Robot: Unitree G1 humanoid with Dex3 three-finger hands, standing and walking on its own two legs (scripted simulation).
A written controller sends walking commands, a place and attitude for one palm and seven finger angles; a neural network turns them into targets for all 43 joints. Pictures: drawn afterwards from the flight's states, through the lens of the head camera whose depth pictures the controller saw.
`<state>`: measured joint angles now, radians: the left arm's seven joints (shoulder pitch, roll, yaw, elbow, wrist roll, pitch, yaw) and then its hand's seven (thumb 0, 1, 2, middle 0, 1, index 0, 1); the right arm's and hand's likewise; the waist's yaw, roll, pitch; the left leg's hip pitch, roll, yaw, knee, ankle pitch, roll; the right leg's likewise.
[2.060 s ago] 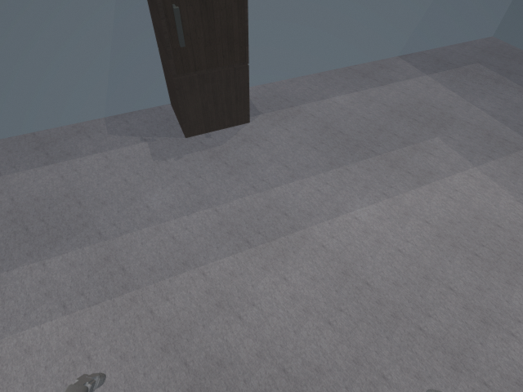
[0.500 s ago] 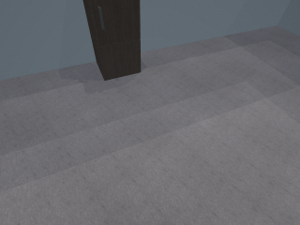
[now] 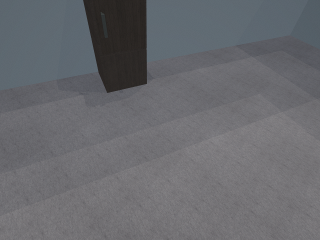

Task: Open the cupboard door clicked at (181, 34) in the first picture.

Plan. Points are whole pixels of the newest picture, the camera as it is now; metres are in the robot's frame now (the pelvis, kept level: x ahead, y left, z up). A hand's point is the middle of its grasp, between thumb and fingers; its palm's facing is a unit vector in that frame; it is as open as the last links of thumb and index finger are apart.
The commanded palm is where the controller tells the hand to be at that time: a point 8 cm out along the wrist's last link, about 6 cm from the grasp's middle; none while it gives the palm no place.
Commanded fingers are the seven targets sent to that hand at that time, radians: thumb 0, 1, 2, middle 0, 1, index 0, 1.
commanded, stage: walk to a spot facing it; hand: left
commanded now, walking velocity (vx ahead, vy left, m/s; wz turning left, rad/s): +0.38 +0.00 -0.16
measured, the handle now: (103, 25) +1.53 +0.53 -0.10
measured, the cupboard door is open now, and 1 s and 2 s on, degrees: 0 0 0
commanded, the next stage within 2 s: turn to face it in 1.82 s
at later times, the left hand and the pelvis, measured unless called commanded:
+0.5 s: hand (129, 187) +0.32 +0.13 -0.17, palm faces -0.07 -0.98 -0.21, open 7.3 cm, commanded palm none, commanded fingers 0.00 0.90 0.90 -0.20 -0.30 -0.20 -0.30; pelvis +0.20 -0.05 -0.01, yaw -4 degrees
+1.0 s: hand (120, 175) +0.37 +0.17 -0.18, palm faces +0.02 -0.99 -0.12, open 7.3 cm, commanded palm none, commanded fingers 0.00 0.90 0.90 -0.20 -0.30 -0.20 -0.30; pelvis +0.43 +0.00 +0.01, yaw -4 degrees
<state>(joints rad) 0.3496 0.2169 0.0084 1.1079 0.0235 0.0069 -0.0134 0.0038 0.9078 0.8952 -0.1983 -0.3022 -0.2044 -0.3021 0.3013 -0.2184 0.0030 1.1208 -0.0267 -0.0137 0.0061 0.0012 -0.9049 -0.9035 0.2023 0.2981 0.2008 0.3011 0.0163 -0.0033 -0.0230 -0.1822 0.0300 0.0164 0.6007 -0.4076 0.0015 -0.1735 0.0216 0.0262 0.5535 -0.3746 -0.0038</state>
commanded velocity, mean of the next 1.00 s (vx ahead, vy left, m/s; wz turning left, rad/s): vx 0.38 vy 0.00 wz -0.06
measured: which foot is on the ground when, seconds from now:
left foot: down 0.00-0.40, up 0.42-0.84, down 0.86-1.00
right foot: down 0.00-0.08, up 0.10-0.36, down 0.38-0.88, up 0.90-1.00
